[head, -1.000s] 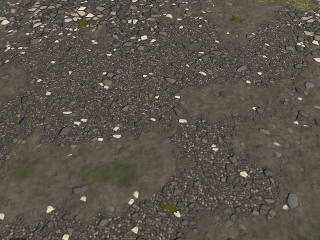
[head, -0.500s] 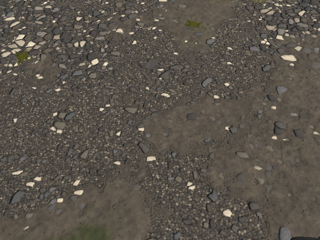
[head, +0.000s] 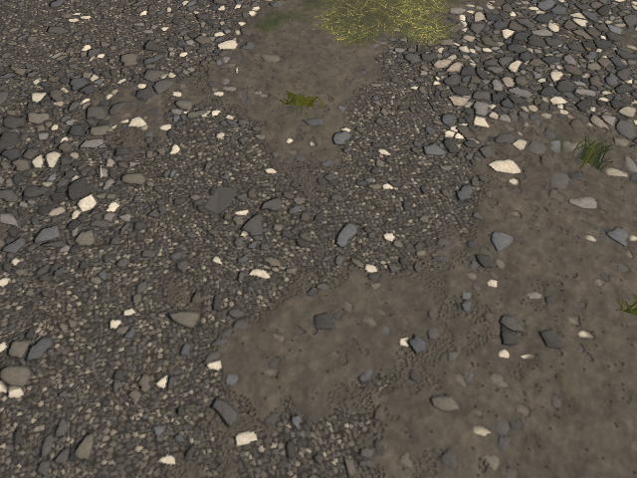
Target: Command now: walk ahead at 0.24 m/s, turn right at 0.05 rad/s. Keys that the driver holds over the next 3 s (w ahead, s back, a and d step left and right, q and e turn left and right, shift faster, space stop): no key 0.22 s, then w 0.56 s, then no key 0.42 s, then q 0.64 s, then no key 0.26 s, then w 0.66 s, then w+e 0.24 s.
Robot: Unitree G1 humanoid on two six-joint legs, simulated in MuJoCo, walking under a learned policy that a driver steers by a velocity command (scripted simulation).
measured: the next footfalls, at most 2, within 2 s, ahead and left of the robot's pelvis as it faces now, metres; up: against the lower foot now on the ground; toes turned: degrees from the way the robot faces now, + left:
right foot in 0.14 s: +0.24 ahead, -0.13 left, +0.00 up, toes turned +1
left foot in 0.50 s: +0.19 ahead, +0.11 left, +0.00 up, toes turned +2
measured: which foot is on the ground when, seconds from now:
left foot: down 0.00-0.16, up 0.18-0.48, down 0.50-0.94, up 0.96-1.00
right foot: up 0.00-0.12, down 0.14-0.50, up 0.52-0.92, down 0.94-1.00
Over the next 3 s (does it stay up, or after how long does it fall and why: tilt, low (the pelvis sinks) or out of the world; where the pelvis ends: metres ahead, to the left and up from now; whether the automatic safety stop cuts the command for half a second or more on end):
stays up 0.72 0.20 0.00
